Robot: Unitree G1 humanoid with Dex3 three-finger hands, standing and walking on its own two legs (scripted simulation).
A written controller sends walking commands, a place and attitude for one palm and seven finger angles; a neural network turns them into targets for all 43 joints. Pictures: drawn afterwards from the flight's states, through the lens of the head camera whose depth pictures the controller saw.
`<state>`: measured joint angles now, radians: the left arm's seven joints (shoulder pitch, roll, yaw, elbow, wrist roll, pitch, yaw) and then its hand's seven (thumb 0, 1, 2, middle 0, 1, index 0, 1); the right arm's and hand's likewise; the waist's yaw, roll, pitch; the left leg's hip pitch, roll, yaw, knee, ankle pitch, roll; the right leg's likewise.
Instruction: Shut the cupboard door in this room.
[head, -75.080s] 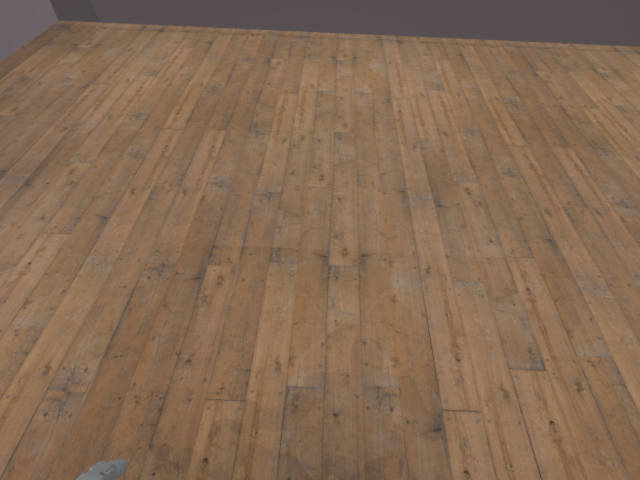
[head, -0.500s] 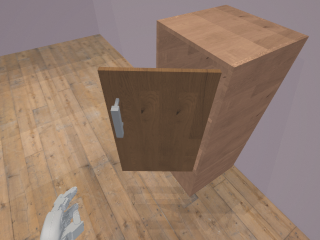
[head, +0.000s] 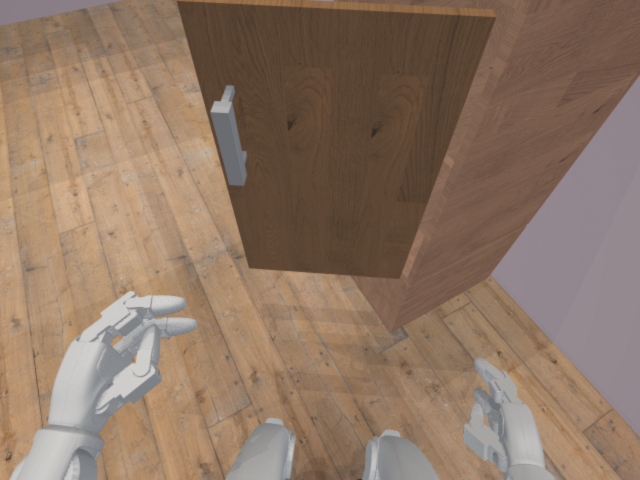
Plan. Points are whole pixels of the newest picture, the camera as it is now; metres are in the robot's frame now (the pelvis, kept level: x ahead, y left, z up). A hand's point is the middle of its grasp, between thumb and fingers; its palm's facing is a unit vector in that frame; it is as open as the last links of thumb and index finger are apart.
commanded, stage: raise the hand and make a fist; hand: left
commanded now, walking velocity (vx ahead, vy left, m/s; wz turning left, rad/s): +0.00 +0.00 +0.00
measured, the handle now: (233, 137) +0.54 +0.18 +0.09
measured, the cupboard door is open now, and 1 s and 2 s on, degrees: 57 57 57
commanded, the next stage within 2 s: bring the fist close to the handle in 1.28 s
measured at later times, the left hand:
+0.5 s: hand (133, 345) +0.24 +0.22 +0.08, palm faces +0.01 -1.00 -0.02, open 3.2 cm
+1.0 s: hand (137, 321) +0.26 +0.22 +0.09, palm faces +0.00 -1.00 -0.03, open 3.1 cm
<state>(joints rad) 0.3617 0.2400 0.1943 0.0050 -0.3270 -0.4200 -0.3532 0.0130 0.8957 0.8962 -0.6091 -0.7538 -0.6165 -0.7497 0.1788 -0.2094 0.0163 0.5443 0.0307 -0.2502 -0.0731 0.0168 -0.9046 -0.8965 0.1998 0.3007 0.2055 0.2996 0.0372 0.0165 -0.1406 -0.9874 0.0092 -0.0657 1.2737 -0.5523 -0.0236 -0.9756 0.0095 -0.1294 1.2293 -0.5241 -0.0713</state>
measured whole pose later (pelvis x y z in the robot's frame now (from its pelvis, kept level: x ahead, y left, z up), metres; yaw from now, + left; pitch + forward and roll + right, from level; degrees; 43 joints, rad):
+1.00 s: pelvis +0.03 +0.03 +0.03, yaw -1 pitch +14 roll -2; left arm 0.38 0.24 0.15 -0.06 -0.28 -0.34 -0.22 0.01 0.90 0.90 -1.29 -1.50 -1.30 -1.50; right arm 0.28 -0.24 0.03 0.47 0.02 -0.15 -0.05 0.02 -0.90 -0.90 0.20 0.30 0.21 0.30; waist 0.00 0.03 -0.15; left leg -0.83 -0.01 -0.02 1.13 -0.53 0.03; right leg -0.82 0.00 -0.08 1.07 -0.49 -0.02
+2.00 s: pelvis +0.02 +0.02 +0.04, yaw -1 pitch +14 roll -1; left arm -0.10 0.20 0.12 0.34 -0.20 -0.36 -0.12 0.01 0.90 0.90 -1.30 -1.50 -1.30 -1.50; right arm 0.26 -0.25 0.02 0.57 0.01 -0.11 -0.04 0.02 -0.90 -0.90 0.20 0.30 0.21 0.30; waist -0.03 0.02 -0.13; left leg -0.82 0.00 0.00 1.08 -0.50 0.01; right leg -0.84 0.00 -0.06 1.06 -0.47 -0.04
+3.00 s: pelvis +0.02 +0.02 +0.04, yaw -2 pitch +17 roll +0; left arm -0.57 0.22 0.21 0.88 -0.12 -0.48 -0.07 0.01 0.90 0.90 -1.30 -1.50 -1.30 -1.50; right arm 0.30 -0.25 0.00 0.63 0.00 -0.02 -0.01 0.01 -0.91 -0.90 0.20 0.30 0.20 0.30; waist -0.08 0.02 -0.13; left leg -0.88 0.00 0.01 1.06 -0.48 0.01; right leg -0.90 0.01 -0.04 1.04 -0.44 -0.03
